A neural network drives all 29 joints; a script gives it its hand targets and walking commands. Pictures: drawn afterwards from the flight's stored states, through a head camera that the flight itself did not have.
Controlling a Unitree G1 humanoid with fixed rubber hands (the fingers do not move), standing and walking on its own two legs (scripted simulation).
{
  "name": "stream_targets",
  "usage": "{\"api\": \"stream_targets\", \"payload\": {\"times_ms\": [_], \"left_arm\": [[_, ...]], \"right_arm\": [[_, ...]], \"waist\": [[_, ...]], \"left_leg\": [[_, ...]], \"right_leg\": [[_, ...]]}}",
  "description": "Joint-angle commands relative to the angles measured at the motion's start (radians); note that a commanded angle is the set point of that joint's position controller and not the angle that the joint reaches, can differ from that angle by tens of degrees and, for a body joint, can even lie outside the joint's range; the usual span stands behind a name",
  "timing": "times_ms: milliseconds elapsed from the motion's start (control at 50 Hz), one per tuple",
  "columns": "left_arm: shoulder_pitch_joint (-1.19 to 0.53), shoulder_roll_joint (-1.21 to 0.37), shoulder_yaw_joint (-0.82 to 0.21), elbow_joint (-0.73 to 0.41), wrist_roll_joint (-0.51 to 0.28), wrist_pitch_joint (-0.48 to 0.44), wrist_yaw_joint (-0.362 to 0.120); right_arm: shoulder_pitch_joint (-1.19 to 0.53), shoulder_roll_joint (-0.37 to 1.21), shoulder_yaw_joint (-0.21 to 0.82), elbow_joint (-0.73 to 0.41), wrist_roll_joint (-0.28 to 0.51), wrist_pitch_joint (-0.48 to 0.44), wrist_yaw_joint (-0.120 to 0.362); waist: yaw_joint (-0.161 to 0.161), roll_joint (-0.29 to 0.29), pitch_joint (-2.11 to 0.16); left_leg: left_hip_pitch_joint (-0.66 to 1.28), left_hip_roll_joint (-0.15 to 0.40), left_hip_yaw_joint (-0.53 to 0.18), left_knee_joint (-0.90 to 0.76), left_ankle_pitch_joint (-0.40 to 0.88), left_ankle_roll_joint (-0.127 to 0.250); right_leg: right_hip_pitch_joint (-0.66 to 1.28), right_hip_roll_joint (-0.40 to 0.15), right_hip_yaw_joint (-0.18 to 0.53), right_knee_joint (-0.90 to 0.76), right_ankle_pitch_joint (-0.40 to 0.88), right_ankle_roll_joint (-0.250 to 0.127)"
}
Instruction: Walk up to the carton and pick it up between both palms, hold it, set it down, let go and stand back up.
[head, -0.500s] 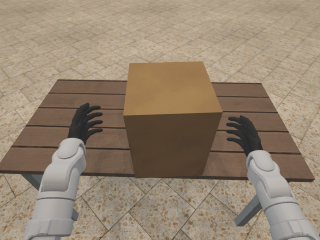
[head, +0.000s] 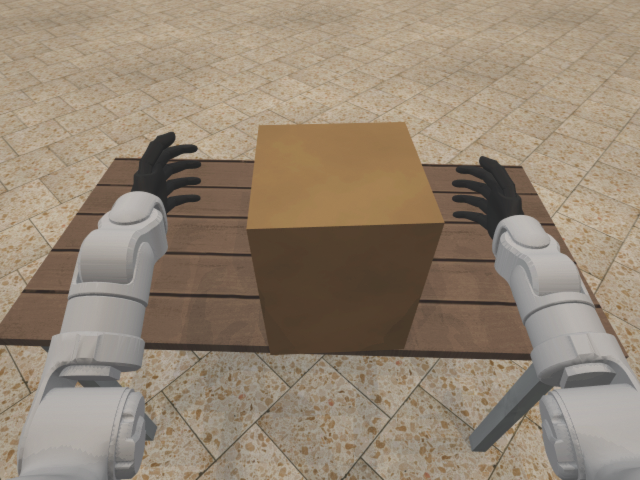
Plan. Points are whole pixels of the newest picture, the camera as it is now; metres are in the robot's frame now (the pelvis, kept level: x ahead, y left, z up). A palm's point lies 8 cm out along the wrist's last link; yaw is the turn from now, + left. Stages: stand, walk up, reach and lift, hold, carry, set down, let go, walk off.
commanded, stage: reach and lift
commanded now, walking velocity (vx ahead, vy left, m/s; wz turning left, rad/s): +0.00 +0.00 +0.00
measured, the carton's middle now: (335, 243) +0.47 -0.03 +0.02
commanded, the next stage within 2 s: none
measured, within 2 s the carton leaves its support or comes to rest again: neither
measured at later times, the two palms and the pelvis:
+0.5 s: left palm (147, 138) +0.43 +0.20 +0.24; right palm (506, 154) +0.43 -0.23 +0.21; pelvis +0.00 +0.00 +0.00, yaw +0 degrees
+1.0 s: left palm (167, 191) +0.44 +0.20 +0.16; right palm (487, 170) +0.44 -0.22 +0.18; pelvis +0.00 +0.00 +0.00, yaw +0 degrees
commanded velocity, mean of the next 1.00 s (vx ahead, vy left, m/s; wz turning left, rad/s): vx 0.00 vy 0.00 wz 0.00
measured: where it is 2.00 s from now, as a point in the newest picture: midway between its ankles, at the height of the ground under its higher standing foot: outside the picture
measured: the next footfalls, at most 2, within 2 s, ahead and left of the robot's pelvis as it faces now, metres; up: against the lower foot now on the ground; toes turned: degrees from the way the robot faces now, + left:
none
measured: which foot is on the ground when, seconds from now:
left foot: down 0.00-1.00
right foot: down 0.00-1.00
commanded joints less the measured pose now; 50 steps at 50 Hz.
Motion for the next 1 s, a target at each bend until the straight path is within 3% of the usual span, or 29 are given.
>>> {"api": "stream_targets", "payload": {"times_ms": [0, 20, 40, 60, 100, 120, 140, 160, 180, 200, 240, 320, 380, 440, 540, 560, 580, 620, 640, 660, 680, 700, 720, 740, 780, 880, 900, 940, 980], "left_arm": [[-0.499, 0.18, 0.073, -0.051, -0.011, -0.015, -0.001], [-0.436, 0.178, 0.085, 0.002, -0.008, -0.026, -0.001], [-0.474, 0.18, 0.065, -0.04, -0.024, -0.032, 0.001], [-0.486, 0.192, 0.078, -0.026, -0.021, -0.032, 0.002], [-0.527, 0.197, 0.054, 0.02, -0.044, -0.038, 0.001], [-0.588, 0.209, 0.042, 0.015, -0.051, -0.042, -0.001], [-0.584, 0.203, 0.041, 0.07, -0.044, -0.047, -0.004], [-0.665, 0.225, 0.031, 0.067, -0.055, -0.053, 0.002], [-0.613, 0.203, 0.02, 0.075, -0.052, -0.048, 0.008], [-0.627, 0.199, -0.001, 0.076, -0.064, -0.042, 0.006], [-0.7, 0.22, -0.009, 0.119, -0.075, -0.055, 0.013], [-0.732, 0.225, -0.043, 0.178, -0.089, -0.069, 0.015], [-0.771, 0.227, -0.065, 0.25, -0.104, -0.077, 0.013], [-0.806, 0.256, -0.049, 0.3, -0.101, -0.091, 0.007], [-0.934, 0.274, -0.095, 0.431, -0.138, -0.147, 0.0], [-0.913, 0.262, -0.093, 0.405, -0.135, -0.164, 0.007], [-0.892, 0.249, -0.1, 0.392, -0.144, -0.165, 0.005], [-0.852, 0.217, -0.11, 0.502, -0.129, -0.189, -0.009], [-0.82, 0.224, -0.102, 0.511, -0.107, -0.189, -0.013], [-0.836, 0.215, -0.104, 0.482, -0.112, -0.203, -0.015], [-0.795, 0.184, -0.125, 0.574, -0.108, -0.215, -0.018], [-0.847, 0.209, -0.107, 0.5, -0.098, -0.241, -0.019], [-0.828, 0.194, -0.117, 0.562, -0.098, -0.258, -0.017], [-0.801, 0.196, -0.107, 0.492, -0.106, -0.279, -0.013], [-0.772, 0.175, -0.106, 0.603, -0.093, -0.31, -0.02], [-0.772, 0.168, -0.112, 0.566, -0.08, -0.444, -0.018], [-0.809, 0.168, -0.123, 0.512, -0.084, -0.472, -0.013], [-0.771, 0.159, -0.124, 0.606, -0.085, -0.512, -0.018], [-0.794, 0.155, -0.144, 0.603, -0.097, -0.569, -0.012]], "right_arm": [[-0.577, -0.202, -0.032, -0.01, 0.136, -0.009, 0.002], [-0.533, -0.185, -0.02, -0.012, 0.128, -0.013, 0.003], [-0.565, -0.202, -0.028, -0.053, 0.141, -0.021, 0.001], [-0.588, -0.202, -0.005, -0.035, 0.156, -0.016, 0.007], [-0.598, -0.22, -0.015, 0.019, 0.149, -0.014, 0.005], [-0.656, -0.215, -0.007, 0.006, 0.158, -0.014, 0.004], [-0.629, -0.21, 0.0, 0.087, 0.151, -0.007, 0.004], [-0.71, -0.234, -0.027, 0.095, 0.144, -0.008, 0.008], [-0.663, -0.219, -0.022, 0.139, 0.163, -0.003, 0.013], [-0.681, -0.223, -0.019, 0.145, 0.169, -0.006, 0.014], [-0.764, -0.238, -0.025, 0.136, 0.161, -0.017, 0.018], [-0.794, -0.253, -0.008, 0.2, 0.179, -0.019, 0.027], [-0.865, -0.264, 0.001, 0.224, 0.174, -0.025, 0.033], [-0.893, -0.238, 0.038, 0.25, 0.192, -0.02, 0.03], [-0.967, -0.212, 0.042, 0.375, 0.194, -0.016, 0.027], [-0.972, -0.213, 0.055, 0.325, 0.205, -0.031, 0.03], [-0.951, -0.209, 0.053, 0.331, 0.199, -0.037, 0.023], [-0.917, -0.177, 0.067, 0.42, 0.184, -0.041, 0.025], [-0.89, -0.2, 0.079, 0.409, 0.183, -0.046, 0.024], [-0.898, -0.179, 0.081, 0.393, 0.188, -0.058, 0.025], [-0.855, -0.155, 0.087, 0.477, 0.179, -0.059, 0.023], [-0.884, -0.152, 0.077, 0.413, 0.18, -0.072, 0.026], [-0.884, -0.151, 0.08, 0.451, 0.179, -0.081, 0.027], [-0.864, -0.129, 0.097, 0.391, 0.184, -0.101, 0.025], [-0.85, -0.117, 0.112, 0.424, 0.173, -0.127, 0.024], [-0.748, -0.108, 0.07, 0.53, 0.127, -0.193, 0.027], [-0.773, -0.116, 0.087, 0.499, 0.143, -0.212, 0.028], [-0.751, -0.093, 0.08, 0.549, 0.129, -0.232, 0.023], [-0.779, -0.091, 0.099, 0.528, 0.143, -0.269, 0.034]], "waist": [[-0.005, -0.032, -0.362], [0.005, -0.064, -0.363], [-0.009, -0.06, -0.425], [0.02, -0.048, -0.431], [-0.011, -0.053, -0.417], [-0.002, -0.052, -0.435], [-0.022, -0.059, -0.379], [-0.02, -0.048, -0.423], [-0.014, 0.011, -0.424], [-0.036, 0.013, -0.442], [-0.013, 0.005, -0.478], [-0.023, 0.003, -0.496], [-0.008, 0.008, -0.509], [0.013, -0.048, -0.499], [-0.009, -0.037, -0.507], [0.012, -0.034, -0.562], [0.001, -0.025, -0.61], [-0.006, -0.041, -0.531], [0.01, -0.032, -0.527], [0.009, -0.039, -0.552], [-0.002, -0.028, -0.46], [0.015, -0.025, -0.524], [0.009, -0.026, -0.497], [0.021, -0.049, -0.559], [0.024, -0.068, -0.513], [-0.007, -0.028, -0.55], [-0.001, 0.008, -0.601], [-0.011, -0.022, -0.578], [0.002, 0.001, -0.651]], "left_leg": [[0.134, -0.048, 0.028, -0.026, 0.238, -0.005], [0.124, -0.052, 0.032, -0.032, 0.233, 0.007], [0.141, -0.048, 0.028, -0.028, 0.271, 0.005], [0.146, -0.048, 0.032, -0.024, 0.293, 0.0], [0.132, -0.05, 0.022, -0.014, 0.285, -0.003], [0.125, -0.053, 0.03, -0.018, 0.284, -0.004], [0.112, -0.049, 0.022, -0.027, 0.252, 0.0], [0.11, -0.048, 0.026, -0.023, 0.245, -0.003], [0.131, -0.038, 0.019, -0.021, 0.256, -0.012], [0.153, -0.039, 0.013, -0.006, 0.305, -0.019], [0.138, -0.04, 0.019, 0.001, 0.273, -0.018], [0.154, -0.035, 0.014, 0.017, 0.31, -0.023], [0.14, -0.03, 0.011, 0.023, 0.312, -0.027], [0.128, -0.043, 0.024, 0.02, 0.32, -0.016], [0.084, -0.038, 0.022, 0.015, 0.269, -0.005], [0.1, -0.038, 0.022, 0.02, 0.323, -0.009], [0.137, -0.036, 0.019, 0.04, 0.389, -0.016], [0.124, -0.028, 0.006, 0.042, 0.361, -0.013], [0.142, -0.032, 0.015, 0.03, 0.362, -0.014], [0.135, -0.031, 0.016, 0.037, 0.371, -0.011], [0.104, -0.03, 0.013, 0.026, 0.328, -0.008], [0.112, -0.033, 0.022, 0.024, 0.357, -0.011], [0.094, -0.029, 0.017, 0.027, 0.333, -0.008], [0.11, -0.034, 0.02, 0.038, 0.385, -0.005], [0.062, -0.036, 0.021, 0.04, 0.351, -0.002], [0.118, -0.021, 0.014, 0.051, 0.369, -0.019], [0.128, -0.021, 0.017, 0.055, 0.385, -0.029], [0.084, -0.022, 0.015, 0.067, 0.36, -0.021], [0.07, -0.024, 0.02, 0.073, 0.355, -0.026]], "right_leg": [[-0.048, 0.07, -0.055, -0.031, 0.337, 0.024], [-0.037, 0.067, -0.046, -0.031, 0.357, 0.027], [-0.02, 0.067, -0.046, -0.023, 0.403, 0.029], [-0.02, 0.07, -0.047, -0.017, 0.42, 0.029], [-0.033, 0.072, -0.053, -0.018, 0.424, 0.027], [-0.029, 0.07, -0.054, -0.019, 0.434, 0.033], [-0.056, 0.064, -0.056, -0.029, 0.403, 0.03], [-0.07, 0.067, -0.057, -0.028, 0.378, 0.027], [-0.08, 0.069, -0.064, -0.04, 0.363, 0.012], [-0.077, 0.073, -0.071, -0.04, 0.394, 0.013], [-0.101, 0.069, -0.071, -0.034, 0.372, 0.009], [-0.127, 0.07, -0.077, -0.039, 0.378, 0.004], [-0.145, 0.076, -0.088, -0.037, 0.374, 0.005], [-0.119, 0.071, -0.08, -0.036, 0.427, 0.022], [-0.154, 0.057, -0.077, -0.038, 0.389, 0.023], [-0.134, 0.063, -0.077, -0.03, 0.442, 0.023], [-0.124, 0.063, -0.084, -0.022, 0.511, 0.031], [-0.161, 0.064, -0.086, -0.021, 0.469, 0.026], [-0.133, 0.065, -0.083, -0.035, 0.466, 0.028], [-0.126, 0.061, -0.083, -0.027, 0.472, 0.022], [-0.142, 0.055, -0.082, -0.036, 0.438, 0.027], [-0.122, 0.061, -0.08, -0.026, 0.453, 0.034], [-0.155, 0.059, -0.081, -0.024, 0.413, 0.026], [-0.111, 0.056, -0.078, -0.016, 0.478, 0.028], [-0.129, 0.053, -0.073, -0.006, 0.477, 0.033], [-0.221, 0.058, -0.097, -0.025, 0.377, 0.032], [-0.224, 0.061, -0.099, -0.024, 0.376, 0.025], [-0.235, 0.055, -0.097, -0.014, 0.367, 0.028], [-0.26, 0.058, -0.096, -0.009, 0.338, 0.023]]}}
